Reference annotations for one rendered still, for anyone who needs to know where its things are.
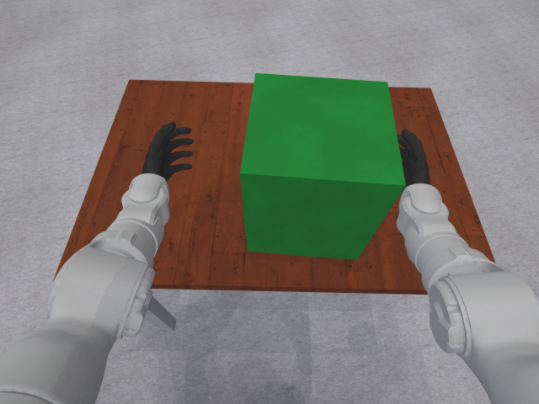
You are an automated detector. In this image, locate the left robot upper arm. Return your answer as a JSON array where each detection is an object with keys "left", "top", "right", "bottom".
[{"left": 0, "top": 247, "right": 156, "bottom": 404}]

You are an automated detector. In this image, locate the right robot hand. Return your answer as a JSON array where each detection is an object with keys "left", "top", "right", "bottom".
[{"left": 397, "top": 129, "right": 431, "bottom": 192}]

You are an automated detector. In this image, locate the right robot upper arm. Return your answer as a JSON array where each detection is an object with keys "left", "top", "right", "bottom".
[{"left": 430, "top": 271, "right": 539, "bottom": 404}]

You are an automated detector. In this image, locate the left robot forearm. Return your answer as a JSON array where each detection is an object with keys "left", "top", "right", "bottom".
[{"left": 47, "top": 173, "right": 170, "bottom": 319}]

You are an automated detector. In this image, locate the right robot forearm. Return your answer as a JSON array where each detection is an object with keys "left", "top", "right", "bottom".
[{"left": 397, "top": 183, "right": 539, "bottom": 308}]

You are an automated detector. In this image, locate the carton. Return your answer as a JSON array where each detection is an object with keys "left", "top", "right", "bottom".
[{"left": 240, "top": 73, "right": 406, "bottom": 260}]

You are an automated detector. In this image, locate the left robot hand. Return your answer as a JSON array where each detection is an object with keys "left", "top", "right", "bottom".
[{"left": 141, "top": 122, "right": 194, "bottom": 183}]

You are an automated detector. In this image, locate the table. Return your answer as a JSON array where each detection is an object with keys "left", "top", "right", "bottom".
[{"left": 53, "top": 80, "right": 495, "bottom": 332}]

